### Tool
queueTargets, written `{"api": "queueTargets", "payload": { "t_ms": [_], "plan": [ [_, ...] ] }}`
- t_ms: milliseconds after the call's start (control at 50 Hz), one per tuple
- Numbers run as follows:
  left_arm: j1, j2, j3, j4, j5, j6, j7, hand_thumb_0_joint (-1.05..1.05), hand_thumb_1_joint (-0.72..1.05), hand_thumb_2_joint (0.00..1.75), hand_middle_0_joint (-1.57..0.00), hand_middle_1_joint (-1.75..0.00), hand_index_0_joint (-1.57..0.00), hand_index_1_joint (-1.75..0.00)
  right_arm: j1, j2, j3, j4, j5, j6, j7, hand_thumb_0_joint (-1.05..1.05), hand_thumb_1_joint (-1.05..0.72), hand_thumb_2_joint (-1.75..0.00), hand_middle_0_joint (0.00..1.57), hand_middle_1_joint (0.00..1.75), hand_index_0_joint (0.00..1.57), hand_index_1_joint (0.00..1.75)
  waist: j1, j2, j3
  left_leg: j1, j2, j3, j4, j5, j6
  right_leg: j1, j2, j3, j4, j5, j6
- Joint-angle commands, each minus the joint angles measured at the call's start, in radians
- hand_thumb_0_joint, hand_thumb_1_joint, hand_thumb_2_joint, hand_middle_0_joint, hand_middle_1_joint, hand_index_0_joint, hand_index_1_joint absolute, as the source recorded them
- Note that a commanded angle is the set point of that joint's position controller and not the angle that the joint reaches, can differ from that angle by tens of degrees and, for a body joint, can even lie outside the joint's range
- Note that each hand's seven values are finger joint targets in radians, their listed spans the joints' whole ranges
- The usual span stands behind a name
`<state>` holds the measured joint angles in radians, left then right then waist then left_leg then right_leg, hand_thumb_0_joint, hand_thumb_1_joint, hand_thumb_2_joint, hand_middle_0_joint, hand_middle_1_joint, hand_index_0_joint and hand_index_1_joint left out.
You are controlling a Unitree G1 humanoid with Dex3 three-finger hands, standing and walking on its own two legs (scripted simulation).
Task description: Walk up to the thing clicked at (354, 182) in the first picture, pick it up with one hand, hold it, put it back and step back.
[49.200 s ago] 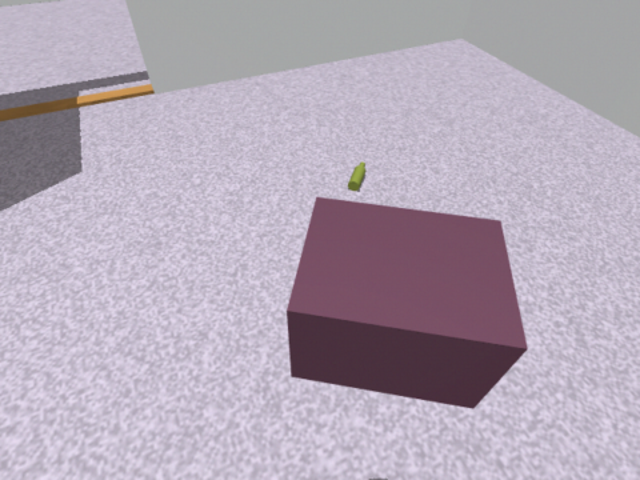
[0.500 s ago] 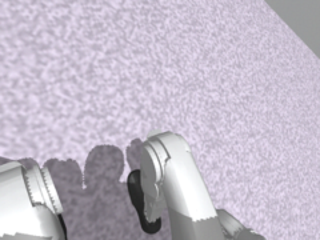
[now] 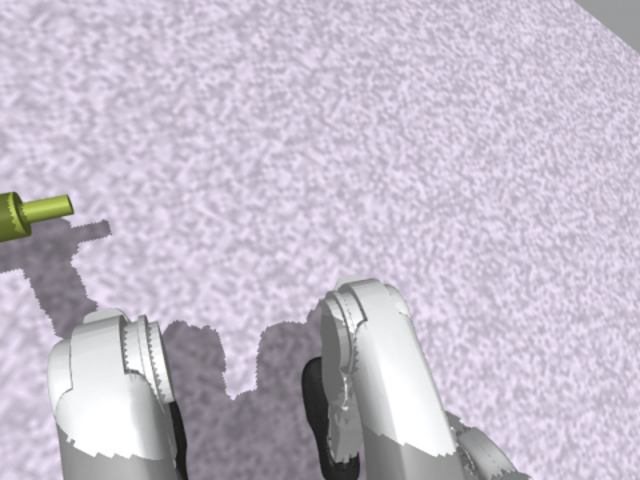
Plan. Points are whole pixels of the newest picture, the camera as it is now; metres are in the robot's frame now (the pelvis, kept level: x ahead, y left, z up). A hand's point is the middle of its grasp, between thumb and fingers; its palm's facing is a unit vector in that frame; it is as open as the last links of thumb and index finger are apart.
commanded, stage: settle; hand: left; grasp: from above
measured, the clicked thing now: out of the picture +0.43 +0.36 -0.20
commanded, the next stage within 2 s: lift in 0.22 s
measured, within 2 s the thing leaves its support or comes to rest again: neither
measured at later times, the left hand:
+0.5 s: hand out of the picture +0.41 +0.36 -0.11, palm faces -0.42 -0.14 -0.90, open 8.4 cm
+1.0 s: hand out of the picture +0.35 +0.36 +0.03, palm faces -0.41 -0.15 -0.90, open 8.5 cm
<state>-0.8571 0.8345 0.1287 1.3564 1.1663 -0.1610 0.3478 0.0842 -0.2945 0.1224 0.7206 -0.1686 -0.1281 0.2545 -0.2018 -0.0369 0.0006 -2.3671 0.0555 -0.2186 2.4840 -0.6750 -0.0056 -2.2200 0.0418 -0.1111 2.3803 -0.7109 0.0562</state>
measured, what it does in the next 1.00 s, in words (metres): rises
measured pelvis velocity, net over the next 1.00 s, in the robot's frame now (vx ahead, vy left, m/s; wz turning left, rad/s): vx -0.01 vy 0.00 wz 0.11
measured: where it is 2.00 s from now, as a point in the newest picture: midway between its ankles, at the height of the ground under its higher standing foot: (256, 464)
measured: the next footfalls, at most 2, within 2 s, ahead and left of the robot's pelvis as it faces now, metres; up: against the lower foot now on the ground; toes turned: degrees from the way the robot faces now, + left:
none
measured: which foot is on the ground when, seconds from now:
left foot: down 0.00-1.00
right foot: down 0.00-1.00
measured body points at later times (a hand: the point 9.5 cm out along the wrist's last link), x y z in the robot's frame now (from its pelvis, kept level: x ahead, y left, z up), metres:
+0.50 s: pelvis -0.01 -0.01 +0.02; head +0.21 +0.08 +0.41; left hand +0.43 +0.37 -0.06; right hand +0.08 -0.27 -0.08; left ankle +0.07 +0.13 -0.28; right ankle +0.10 -0.13 -0.28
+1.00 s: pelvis -0.01 +0.00 +0.13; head +0.16 +0.07 +0.54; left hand +0.36 +0.36 +0.08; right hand +0.14 -0.26 +0.02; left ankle +0.07 +0.13 -0.28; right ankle +0.10 -0.13 -0.28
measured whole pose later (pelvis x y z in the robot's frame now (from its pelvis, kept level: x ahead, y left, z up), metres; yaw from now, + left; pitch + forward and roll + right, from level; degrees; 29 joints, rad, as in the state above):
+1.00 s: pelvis -0.01 +0.00 +0.13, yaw +6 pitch +32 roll -7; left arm -0.54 0.66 0.04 0.79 1.02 -0.09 0.06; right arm 0.14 -0.26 -0.03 0.67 -0.02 0.03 0.07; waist -0.09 0.03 -0.16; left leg -1.99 0.06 -0.11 2.04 -0.61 0.01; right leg -1.88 0.00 -0.06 1.98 -0.66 0.04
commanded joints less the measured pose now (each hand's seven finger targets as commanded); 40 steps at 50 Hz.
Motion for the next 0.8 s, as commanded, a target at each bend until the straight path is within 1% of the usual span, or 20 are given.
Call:
{"api": "queueTargets", "payload": {
  "t_ms": [0,60,100,140,180,260,280,300,320,340,360,400,440,460,480,500,560,720,760,780],
  "plan": [
    [-0.295,0.26,0.028,-0.18,-0.02,-0.015,0.002,0.0,0.87,0.49,-1.24,-0.38,-1.25,-0.38,0.194,-0.271,-0.095,-0.017,0.027,0.019,-0.03,0.0,-0.9,-0.9,0.2,0.3,0.2,0.3,-0.012,0.355,-0.666,0.549,-0.012,0.115,-0.267,0.186,0.018,0.273,0.033,-0.086,-0.234,0.256,-0.082],
    [-0.336,0.3,0.053,-0.222,-0.015,-0.034,-0.009,0.0,0.89,0.48,-1.25,-0.38,-1.26,-0.37,0.197,-0.266,-0.095,-0.023,0.031,0.036,-0.047,0.0,-0.9,-0.9,0.2,0.3,0.2,0.3,-0.006,0.347,-0.669,0.526,-0.017,0.129,-0.27,0.161,0.024,0.285,0.031,-0.072,-0.259,0.223,-0.082],
    [-0.3,0.295,0.06,-0.203,-0.01,-0.039,-0.014,0.0,0.89,0.48,-1.24,-0.39,-1.25,-0.38,0.197,-0.255,-0.096,-0.022,0.029,0.046,-0.055,0.0,-0.9,-0.9,0.2,0.3,0.2,0.3,0.007,0.344,-0.674,0.532,-0.018,0.138,-0.274,0.167,0.024,0.305,0.033,-0.061,-0.266,0.22,-0.083],
    [-0.327,0.305,0.06,-0.236,0.001,-0.046,-0.018,0.0,0.89,0.51,-1.24,-0.41,-1.25,-0.4,0.204,-0.253,-0.098,-0.025,0.033,0.055,-0.063,0.0,-0.9,-0.9,0.2,0.3,0.2,0.3,0.008,0.364,-0.713,0.565,-0.018,0.136,-0.286,0.177,0.021,0.302,0.03,-0.064,-0.261,0.23,-0.087],
    [-0.336,0.319,0.069,-0.238,-0.001,-0.046,-0.018,0.0,0.89,0.51,-1.25,-0.4,-1.25,-0.39,0.201,-0.255,-0.105,-0.029,0.035,0.061,-0.073,0.0,-0.89,-0.9,0.2,0.3,0.2,0.3,0.01,0.358,-0.7,0.572,-0.018,0.14,-0.292,0.171,0.022,0.291,0.027,-0.059,-0.275,0.22,-0.087],
    [-0.346,0.314,0.064,-0.236,0.005,-0.043,-0.021,0.0,0.9,0.55,-1.25,-0.41,-1.26,-0.41,0.209,-0.248,-0.108,-0.021,0.035,0.073,-0.088,0.0,-0.89,-0.89,0.2,0.3,0.2,0.3,0.012,0.364,-0.711,0.581,-0.018,0.143,-0.305,0.161,0.022,0.292,0.025,-0.055,-0.283,0.206,-0.089],
    [-0.329,0.302,0.06,-0.224,0.006,-0.04,-0.025,0.0,0.98,0.49,-1.33,-0.42,-1.34,-0.41,0.212,-0.247,-0.111,-0.021,0.036,0.074,-0.09,0.0,-0.93,-0.91,0.2,0.3,0.2,0.3,0.01,0.36,-0.705,0.583,-0.019,0.142,-0.313,0.161,0.021,0.295,0.025,-0.055,-0.282,0.209,-0.091],
    [-0.324,0.297,0.054,-0.22,0.007,-0.037,-0.032,0.0,0.9,0.49,-1.25,-0.36,-1.26,-0.35,0.217,-0.242,-0.113,-0.021,0.038,0.076,-0.092,0.0,-0.88,-0.89,0.2,0.3,0.2,0.3,0.007,0.355,-0.703,0.581,-0.019,0.144,-0.319,0.167,0.022,0.307,0.026,-0.05,-0.291,0.212,-0.09],
    [-0.321,0.312,0.073,-0.239,-0.002,-0.036,-0.035,0.0,0.97,0.44,-1.33,-0.38,-1.34,-0.37,0.221,-0.246,-0.116,-0.023,0.038,0.079,-0.095,0.0,-0.93,-0.91,0.2,0.3,0.2,0.3,0.021,0.352,-0.716,0.578,-0.023,0.15,-0.325,0.164,0.024,0.31,0.023,-0.053,-0.299,0.212,-0.088],
    [-0.314,0.307,0.071,-0.256,-0.007,-0.032,-0.041,0.0,0.89,0.47,-1.25,-0.32,-1.26,-0.32,0.224,-0.244,-0.122,-0.023,0.042,0.082,-0.098,0.0,-0.88,-0.89,0.2,0.3,0.2,0.3,0.033,0.354,-0.745,0.603,-0.022,0.152,-0.33,0.174,0.024,0.319,0.022,-0.05,-0.302,0.219,-0.088],
    [-0.313,0.297,0.059,-0.272,-0.007,-0.029,-0.05,0.0,0.97,0.45,-1.33,-0.38,-1.34,-0.36,0.225,-0.239,-0.127,-0.025,0.045,0.082,-0.101,0.0,-0.93,-0.91,0.2,0.3,0.2,0.3,0.027,0.372,-0.751,0.622,-0.022,0.153,-0.338,0.176,0.021,0.321,0.021,-0.047,-0.304,0.22,-0.09],
    [-0.287,0.29,0.071,-0.293,-0.016,-0.016,-0.065,0.0,0.94,0.47,-1.28,-0.38,-1.29,-0.37,0.234,-0.246,-0.137,-0.02,0.051,0.086,-0.105,0.0,-0.91,-0.9,0.2,0.3,0.2,0.3,0.044,0.389,-0.772,0.655,-0.024,0.155,-0.362,0.195,0.019,0.324,0.015,-0.057,-0.304,0.244,-0.088],
    [-0.285,0.288,0.077,-0.33,-0.037,-0.007,-0.084,0.0,0.91,0.49,-1.27,-0.38,-1.27,-0.37,0.244,-0.24,-0.148,-0.029,0.059,0.092,-0.109,0.0,-0.91,-0.9,0.2,0.3,0.2,0.3,0.045,0.378,-0.801,0.666,-0.026,0.158,-0.373,0.205,0.024,0.352,0.014,-0.051,-0.322,0.255,-0.086],
    [-0.281,0.294,0.075,-0.345,-0.037,-0.004,-0.096,0.0,0.9,0.46,-1.25,-0.37,-1.26,-0.36,0.245,-0.233,-0.155,-0.035,0.064,0.097,-0.109,0.0,-0.91,-0.9,0.2,0.3,0.2,0.3,0.048,0.358,-0.812,0.66,-0.025,0.157,-0.383,0.188,0.026,0.36,0.017,-0.041,-0.336,0.232,-0.09],
    [-0.273,0.311,0.09,-0.363,-0.043,-0.001,-0.106,0.0,0.89,0.47,-1.25,-0.36,-1.25,-0.36,0.243,-0.236,-0.162,-0.036,0.071,0.101,-0.113,0.0,-0.91,-0.9,0.2,0.3,0.2,0.3,0.066,0.363,-0.8,0.655,-0.03,0.164,-0.4,0.167,0.027,0.351,0.012,-0.039,-0.347,0.212,-0.09],
    [-0.251,0.281,0.067,-0.361,-0.047,0.002,-0.121,0.0,0.88,0.46,-1.24,-0.36,-1.25,-0.35,0.241,-0.225,-0.167,-0.039,0.074,0.104,-0.116,0.0,-0.91,-0.9,0.2,0.3,0.2,0.3,0.06,0.355,-0.792,0.656,-0.027,0.166,-0.406,0.156,0.027,0.365,0.016,-0.028,-0.362,0.196,-0.091],
    [-0.242,0.271,0.075,-0.459,-0.055,0.0,-0.144,0.0,0.86,0.45,-1.22,-0.35,-1.23,-0.34,0.241,-0.225,-0.186,-0.046,0.089,0.111,-0.13,0.0,-0.91,-0.9,0.2,0.3,0.2,0.3,0.083,0.366,-0.799,0.694,-0.031,0.165,-0.455,0.131,0.027,0.354,0.008,-0.027,-0.386,0.177,-0.093],
    [-0.142,0.201,0.048,-0.578,-0.098,0.016,-0.186,0.0,0.8,0.49,-1.15,-0.4,-1.17,-0.39,0.24,-0.204,-0.209,-0.068,0.12,0.124,-0.157,0.0,-0.9,-0.9,0.2,0.3,0.2,0.3,0.089,0.304,-0.808,0.777,-0.031,0.155,-0.548,0.145,0.032,0.425,0.002,-0.011,-0.483,0.185,-0.09],
    [-0.109,0.159,0.025,-0.611,-0.11,0.021,-0.202,0.0,0.78,0.49,-1.14,-0.41,-1.15,-0.4,0.241,-0.197,-0.213,-0.075,0.127,0.126,-0.163,0.0,-0.9,-0.9,0.2,0.3,0.2,0.3,0.088,0.289,-0.792,0.797,-0.031,0.157,-0.581,0.143,0.032,0.449,0.001,-0.005,-0.519,0.183,-0.089],
    [-0.099,0.174,0.034,-0.633,-0.119,0.026,-0.206,0.0,0.79,0.51,-1.15,-0.42,-1.16,-0.41,0.236,-0.198,-0.214,-0.08,0.13,0.126,-0.166,0.0,-0.9,-0.9,0.2,0.3,0.2,0.3,0.097,0.296,-0.797,0.808,-0.031,0.16,-0.594,0.145,0.033,0.468,-0.001,0.0,-0.534,0.186,-0.088]
  ]
}}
